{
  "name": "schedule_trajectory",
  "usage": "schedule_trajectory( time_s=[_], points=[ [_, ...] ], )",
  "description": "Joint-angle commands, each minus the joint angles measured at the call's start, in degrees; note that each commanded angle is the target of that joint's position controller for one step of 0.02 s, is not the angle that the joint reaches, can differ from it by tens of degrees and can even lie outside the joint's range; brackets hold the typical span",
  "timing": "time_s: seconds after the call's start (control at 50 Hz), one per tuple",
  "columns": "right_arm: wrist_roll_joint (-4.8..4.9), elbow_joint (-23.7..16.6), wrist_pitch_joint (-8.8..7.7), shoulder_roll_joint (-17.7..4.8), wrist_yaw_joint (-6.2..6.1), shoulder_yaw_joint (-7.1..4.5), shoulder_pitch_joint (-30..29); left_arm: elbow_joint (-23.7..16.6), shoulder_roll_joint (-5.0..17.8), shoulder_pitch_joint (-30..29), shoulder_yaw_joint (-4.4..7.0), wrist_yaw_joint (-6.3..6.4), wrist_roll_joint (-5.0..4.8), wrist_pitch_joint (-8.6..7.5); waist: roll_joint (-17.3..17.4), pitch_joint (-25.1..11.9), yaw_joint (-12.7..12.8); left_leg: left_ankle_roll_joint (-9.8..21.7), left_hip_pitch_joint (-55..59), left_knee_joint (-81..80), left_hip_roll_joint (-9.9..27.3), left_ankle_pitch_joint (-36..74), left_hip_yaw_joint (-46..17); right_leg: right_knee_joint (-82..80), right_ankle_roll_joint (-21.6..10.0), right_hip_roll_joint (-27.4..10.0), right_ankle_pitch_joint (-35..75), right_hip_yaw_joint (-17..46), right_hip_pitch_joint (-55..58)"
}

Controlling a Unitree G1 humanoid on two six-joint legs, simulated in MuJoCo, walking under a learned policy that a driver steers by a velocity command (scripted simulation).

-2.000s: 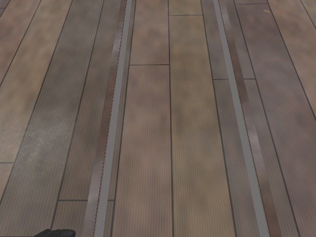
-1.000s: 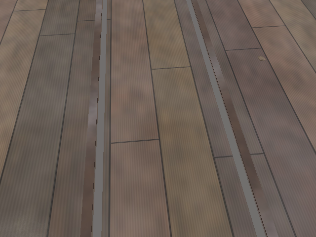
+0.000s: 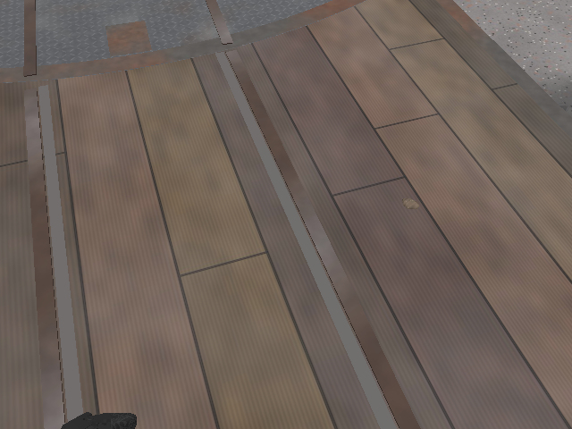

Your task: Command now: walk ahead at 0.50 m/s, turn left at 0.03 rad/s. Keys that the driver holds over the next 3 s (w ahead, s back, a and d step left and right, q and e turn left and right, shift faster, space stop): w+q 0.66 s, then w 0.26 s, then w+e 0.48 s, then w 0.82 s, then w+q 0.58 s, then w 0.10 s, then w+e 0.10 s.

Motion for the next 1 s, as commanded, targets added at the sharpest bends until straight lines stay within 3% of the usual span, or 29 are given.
schedule_trajectory(
  time_s=[0.02, 0.04, 0.06, 0.08, 0.1, 0.12, 0.14, 0.16, 0.18, 0.22, 0.24, 0.28, 0.36, 0.42, 0.5, 0.56, 0.58, 0.6, 0.62, 0.64, 0.66, 0.68, 0.7, 0.72, 0.74, 0.8, 0.86, 0.92, 1.0],
  points=[
    [0.33, -1.09, 0.54, -10.26, -0.61, -2.44, 1.71, -5.48, 5.24, -5.13, 1.24, -0.76, -0.07, -1.41, 6.24, 2.24, 1.83, 7.85, 1.35, 1.38, 17.68, 26.10, -8.50, -2.80, -1.83, 1.24, -4.45, -0.40, 1.30],
    [0.37, -1.12, 0.81, -10.79, -0.71, -2.57, 0.94, -4.88, 6.41, -2.14, 1.82, -0.70, 0.05, -1.59, 6.86, 0.58, 4.00, 7.25, 1.38, 5.00, 17.25, 33.14, -8.55, -3.78, -2.67, 2.56, -6.34, -1.27, 6.38],
    [0.38, -1.36, 1.06, -10.54, -0.76, -2.37, -0.20, -2.84, 8.40, 5.01, 2.96, -0.39, 0.26, -1.74, 6.39, -3.69, 8.05, 6.01, -0.57, 12.71, 14.89, 39.81, -7.07, -5.62, -4.12, 3.90, -5.39, -2.54, 16.96],
    [-0.34, -2.53, 0.96, -8.51, -0.77, -1.48, -0.83, -0.44, 11.77, 15.26, 4.26, 0.19, 0.96, -1.78, 4.62, -11.69, 12.34, 4.18, -9.34, 25.80, 11.80, 34.03, -5.28, -2.43, -6.86, -0.99, -2.96, 1.66, 34.30],
    [-0.73, -3.80, -0.09, -2.23, -0.47, 0.44, 5.27, 0.69, 17.44, 22.04, 5.74, 0.68, 1.76, -1.27, -7.71, -21.24, 11.80, -0.29, -33.15, 48.61, 3.03, 10.34, -0.74, -3.15, -14.65, -16.41, -9.19, 24.22, 58.74],
    [-0.01, -2.77, -1.13, -3.56, -0.20, 0.31, 5.68, 1.08, 13.51, 23.53, 4.66, 0.70, 1.14, -0.81, -12.02, -25.73, 12.53, -0.48, -40.49, 57.99, 1.11, -17.00, -7.87, -10.50, -16.66, -20.61, -15.99, 38.04, 59.88],
    [1.65, -3.95, -1.43, -8.88, -0.05, -1.36, 0.74, 0.96, 10.27, 19.96, 3.53, 0.89, 0.90, -0.71, -7.38, -16.03, 12.51, 0.00, -44.95, 61.86, 4.42, -14.32, -9.18, -12.32, -13.68, -18.36, -20.08, 30.50, 52.30],
    [1.82, -5.05, -1.39, -8.91, -0.17, -1.49, -3.03, 0.57, 8.74, 15.71, 2.98, 1.03, 0.79, -0.75, -5.01, -9.68, 10.99, 0.16, -45.04, 60.40, 7.19, -9.19, -7.32, -14.25, -11.85, -16.24, -18.82, 22.96, 43.76],
    [1.14, -5.28, -1.02, -8.15, -0.41, -1.66, -4.71, 0.69, 6.96, 12.02, 2.46, 0.84, 0.94, -0.96, -3.13, -5.18, 9.22, -0.09, -43.23, 57.37, 8.91, -5.31, -6.68, -17.02, -10.93, -14.00, -16.37, 17.68, 36.12],
    [0.83, -4.36, 0.76, -5.83, -0.67, -1.94, -2.09, 1.09, 5.04, 7.95, 2.11, 0.53, 1.47, -1.92, -4.94, -2.06, 5.71, -0.56, -36.83, 54.19, 11.07, -0.57, -7.10, -21.34, -9.72, -11.09, -11.86, 9.81, 27.10],
    [0.88, -4.16, 1.51, -4.36, -0.70, -1.81, -1.40, 1.53, 4.96, 7.24, 2.23, 0.47, 1.51, -2.33, -4.43, -1.39, 4.93, -0.89, -35.95, 53.75, 11.21, 0.54, -6.89, -22.71, -10.00, -10.80, -9.24, 7.01, 25.12],
    [0.65, -5.24, 2.43, -3.65, -0.87, -1.96, -2.85, 2.58, 6.02, 7.11, 2.68, 0.70, 1.77, -2.87, -3.00, 0.09, 4.23, -1.51, -38.05, 51.66, 11.46, 4.48, -7.47, -24.21, -10.36, -10.81, -4.60, 2.41, 24.10],
    [0.18, -7.36, 2.12, -2.93, 0.03, -1.89, -8.09, 4.37, 7.57, 8.52, 3.20, 1.74, 1.88, -2.57, -1.37, 1.53, 5.23, -1.91, -40.41, 39.34, 10.96, 16.21, -6.61, -24.83, -9.38, -9.44, 0.08, -5.58, 26.69],
    [-0.02, -9.68, 1.82, -1.76, 1.23, -1.19, -14.57, 5.45, 9.14, 10.65, 3.64, 2.34, 1.36, -1.97, -0.03, 3.38, 7.74, -1.27, -39.43, 30.71, 10.22, 20.57, -2.84, -25.22, -8.77, -9.92, 0.53, -9.38, 28.94],
    [0.07, -13.24, 1.97, -2.17, 2.51, -1.05, -19.95, 7.28, 10.73, 13.89, 4.38, 2.52, 0.14, -0.28, 0.20, 5.03, 9.20, 0.78, -42.20, 25.06, 9.25, 15.60, -0.39, -21.68, -7.88, -12.63, 5.46, -11.48, 38.09],
    [0.10, -14.38, 2.30, -4.53, 3.04, -2.25, -17.15, 7.06, 12.92, 12.55, 5.05, 2.89, -0.56, 1.06, -2.28, 1.35, 6.00, 3.80, -34.60, 24.40, 4.72, 6.85, 4.21, -11.72, -5.99, -12.99, 29.39, -13.73, 41.55],
    [0.29, -13.45, 2.43, -6.30, 2.97, -3.31, -11.83, 6.83, 13.48, 11.73, 5.18, 3.03, -0.71, 1.59, -2.75, -1.82, 2.75, 5.25, -27.46, 23.93, 2.18, 4.91, 5.75, -3.57, -5.13, -12.19, 36.74, -14.62, 40.77],
    [0.47, -11.16, 2.49, -9.36, 2.39, -5.16, -2.74, 6.53, 13.08, 10.82, 4.87, 3.14, -0.88, 1.87, -1.43, -6.55, -2.23, 7.39, -14.06, 20.05, -0.46, 8.22, 5.77, 8.72, -3.18, -9.80, 35.35, -16.02, 35.83],
    [0.59, -9.40, 3.10, -15.11, 1.03, -7.21, 5.37, 5.41, 10.30, 12.12, 3.75, 3.17, 0.71, 1.36, 6.59, -11.80, -4.59, 11.03, 3.00, 18.19, 7.30, 8.74, -8.07, 27.20, -0.21, -6.78, 14.43, -16.28, 21.05],
    [0.78, -10.27, 2.39, -19.47, 1.02, -7.35, 2.31, 2.50, 2.31, 16.74, 1.33, 2.31, 2.09, -0.45, 18.28, -16.58, 3.04, 21.66, 18.39, 10.43, 19.73, -2.28, -41.25, 44.60, 2.85, 6.05, -36.10, -7.60, -2.84],
    [0.32, -11.69, 1.51, -14.37, 1.48, -5.82, 3.65, 1.88, 7.26, 10.05, 2.00, 1.48, -0.32, -2.70, 10.39, -19.79, -1.45, 21.25, 20.14, 4.04, 21.74, -5.63, -47.30, 48.82, 1.48, 5.03, -36.57, 3.51, -8.93],
    [-0.12, -11.13, 0.76, -11.17, 1.55, -4.90, 1.71, 0.88, 9.03, 6.42, 2.49, 1.03, -2.20, -3.82, 7.97, -12.43, -1.33, 18.56, 15.03, 3.54, 20.77, -0.72, -38.56, 47.14, -0.06, 2.25, -30.89, 3.01, -12.65],
    [0.03, -11.52, 0.38, -9.25, 1.47, -4.28, -1.82, 1.61, 8.41, 6.40, 2.32, 1.34, -1.47, -4.31, 3.55, -8.28, 1.12, 16.36, 6.82, 4.01, 18.38, 5.41, -31.09, 42.33, -0.78, -0.63, -25.71, 2.71, -10.11],
    [-0.30, -12.23, 0.32, -7.05, 1.30, -3.59, -5.77, 2.49, 8.75, 6.56, 2.74, 1.70, -0.05, -4.13, 2.86, -5.42, 3.24, 14.85, -0.75, 3.53, 16.37, 12.13, -25.24, 37.69, -0.50, -2.57, -22.63, 2.35, -6.20],
    [-1.13, -13.13, 0.22, -5.48, 1.04, -2.92, -7.83, 3.12, 8.98, 7.94, 3.03, 1.60, 0.29, -3.37, 4.04, -4.90, 5.03, 14.31, -5.37, 2.22, 15.12, 16.76, -22.17, 35.77, -0.30, -3.87, -20.47, 2.77, -2.15],
    [-0.96, -12.41, -0.42, -6.84, 0.47, -3.05, -7.07, 3.53, 6.92, 8.65, 2.75, 1.58, 0.96, -1.37, 4.09, -3.47, 6.17, 14.60, -10.87, -0.98, 13.73, 24.77, -16.45, 29.61, 1.75, -4.05, -16.59, 1.34, 0.23],
    [-0.72, -10.96, -0.50, -7.93, -0.49, -3.19, -4.71, 1.84, 5.69, 3.05, 2.18, 1.61, 1.20, -0.96, 4.47, -0.99, 4.52, 12.81, -10.97, -2.40, 11.84, 26.64, -11.81, 18.69, 3.24, -3.45, -6.38, 0.56, -2.67],
    [-0.56, -9.77, -0.37, -8.12, -0.81, -3.05, -2.88, 0.80, 4.55, -2.00, 1.58, 0.92, 0.72, -1.45, 5.36, 0.16, 2.28, 10.39, -10.97, -2.93, 10.07, 21.52, -8.67, 6.89, 2.95, -1.39, 4.27, -0.58, 0.04],
    [-0.73, -7.34, -0.36, -8.34, -0.73, -3.03, -0.23, -0.25, 4.89, -6.22, 1.11, -0.26, -0.30, -1.80, 5.98, 2.76, 0.23, 9.93, -4.44, -3.28, 13.55, 17.86, -8.04, 0.55, 0.81, -0.38, 6.82, -1.12, -1.87]
  ],
)
Next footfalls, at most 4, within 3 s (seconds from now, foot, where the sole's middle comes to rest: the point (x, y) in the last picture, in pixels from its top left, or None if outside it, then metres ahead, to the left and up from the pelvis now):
0.08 right None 0.23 -0.14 -0.78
0.60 left None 0.47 0.16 -0.78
1.14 right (232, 288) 0.85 0.09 -0.78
1.64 left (139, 228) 1.07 0.35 -0.78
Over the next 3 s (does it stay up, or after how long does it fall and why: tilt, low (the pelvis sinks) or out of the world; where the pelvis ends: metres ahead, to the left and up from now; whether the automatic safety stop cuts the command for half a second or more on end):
stays up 1.64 0.37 0.01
